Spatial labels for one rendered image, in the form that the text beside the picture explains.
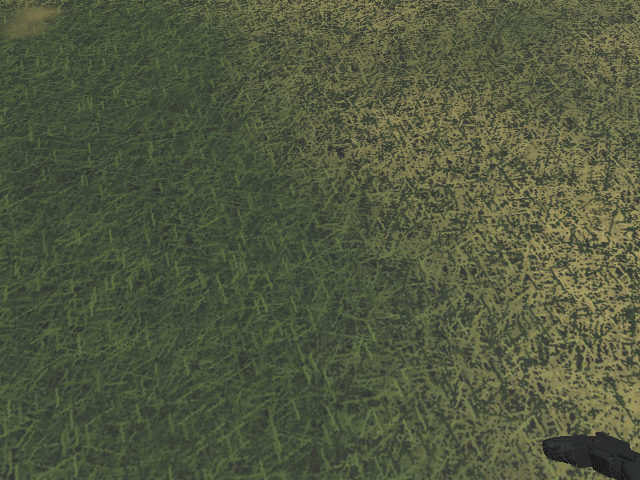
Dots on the right robot hand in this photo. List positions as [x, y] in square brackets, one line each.
[605, 454]

